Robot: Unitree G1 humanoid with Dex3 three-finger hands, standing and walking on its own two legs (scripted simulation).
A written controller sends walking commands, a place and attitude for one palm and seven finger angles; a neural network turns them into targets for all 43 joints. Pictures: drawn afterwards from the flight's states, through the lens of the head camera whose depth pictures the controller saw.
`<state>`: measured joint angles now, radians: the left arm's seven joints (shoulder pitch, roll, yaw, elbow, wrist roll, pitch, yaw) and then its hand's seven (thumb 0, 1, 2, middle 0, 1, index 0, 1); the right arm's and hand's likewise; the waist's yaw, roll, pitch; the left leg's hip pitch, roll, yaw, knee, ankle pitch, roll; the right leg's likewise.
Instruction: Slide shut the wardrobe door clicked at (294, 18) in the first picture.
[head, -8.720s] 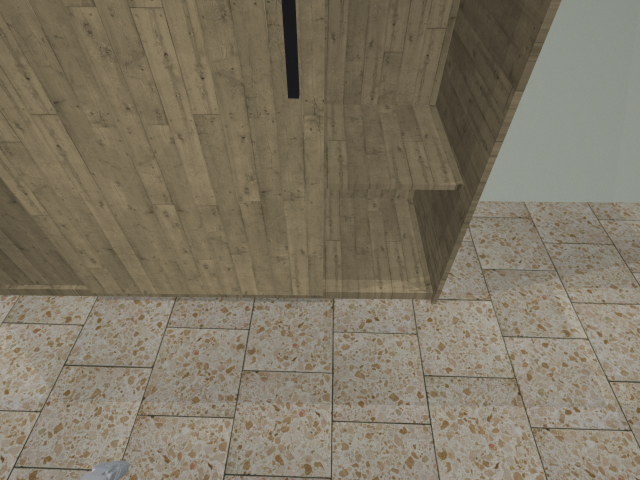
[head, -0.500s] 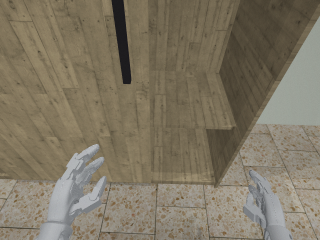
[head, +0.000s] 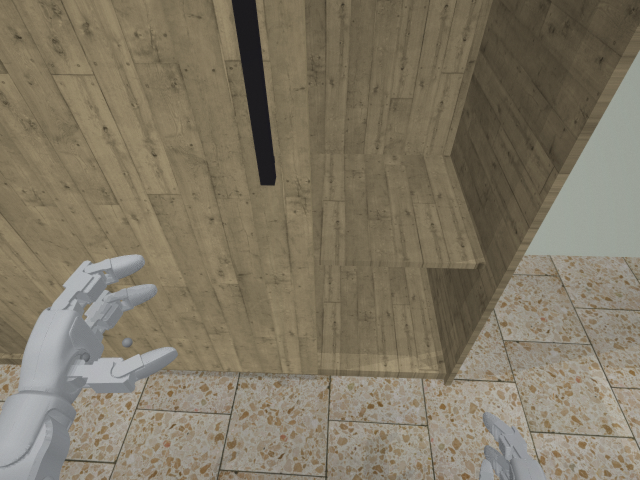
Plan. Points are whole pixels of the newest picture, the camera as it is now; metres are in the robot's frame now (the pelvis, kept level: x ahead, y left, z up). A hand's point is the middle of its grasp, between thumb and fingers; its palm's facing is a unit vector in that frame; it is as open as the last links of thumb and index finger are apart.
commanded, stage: raise the hand with hooked fingers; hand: left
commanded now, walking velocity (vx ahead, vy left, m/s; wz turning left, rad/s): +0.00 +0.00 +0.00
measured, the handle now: (257, 74) +0.54 +0.12 +0.26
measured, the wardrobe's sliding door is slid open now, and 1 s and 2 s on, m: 0.41 0.41 0.41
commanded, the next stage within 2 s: move the hooked fingers beside the handle in 1.20 s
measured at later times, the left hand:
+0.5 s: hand (40, 254) +0.26 +0.27 +0.22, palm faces +0.12 -0.99 -0.11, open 13.9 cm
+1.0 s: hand (37, 209) +0.28 +0.27 +0.25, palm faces +0.10 -0.99 -0.12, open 14.0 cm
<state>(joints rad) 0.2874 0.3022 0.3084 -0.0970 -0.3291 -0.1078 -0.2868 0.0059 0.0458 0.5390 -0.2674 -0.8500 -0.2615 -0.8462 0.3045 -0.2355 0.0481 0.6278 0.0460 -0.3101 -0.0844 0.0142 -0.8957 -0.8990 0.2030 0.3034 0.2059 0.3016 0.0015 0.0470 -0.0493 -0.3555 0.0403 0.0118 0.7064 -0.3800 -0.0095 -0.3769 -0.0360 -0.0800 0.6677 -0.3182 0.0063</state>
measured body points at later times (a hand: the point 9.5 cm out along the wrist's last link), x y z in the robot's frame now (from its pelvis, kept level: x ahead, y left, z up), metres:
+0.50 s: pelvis +0.01 +0.01 +0.02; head -0.03 -0.02 +0.47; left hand +0.25 +0.32 +0.23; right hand +0.22 -0.19 -0.03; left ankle -0.01 +0.12 -0.72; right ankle +0.02 -0.12 -0.72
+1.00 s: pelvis +0.01 -0.01 +0.02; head -0.02 -0.04 +0.47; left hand +0.27 +0.32 +0.26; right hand +0.20 -0.24 -0.05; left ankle -0.01 +0.12 -0.72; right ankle +0.02 -0.12 -0.72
